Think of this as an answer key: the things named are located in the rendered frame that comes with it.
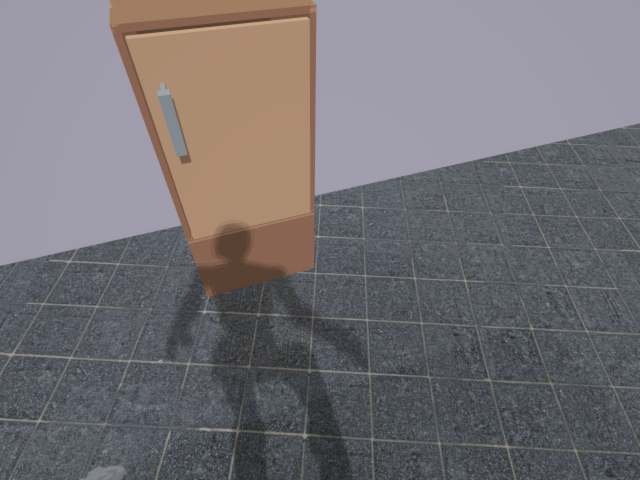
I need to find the handle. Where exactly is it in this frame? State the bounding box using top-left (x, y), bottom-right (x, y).
top-left (157, 82), bottom-right (188, 157)

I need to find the cupboard door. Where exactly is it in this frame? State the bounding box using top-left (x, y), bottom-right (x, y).
top-left (125, 17), bottom-right (310, 240)

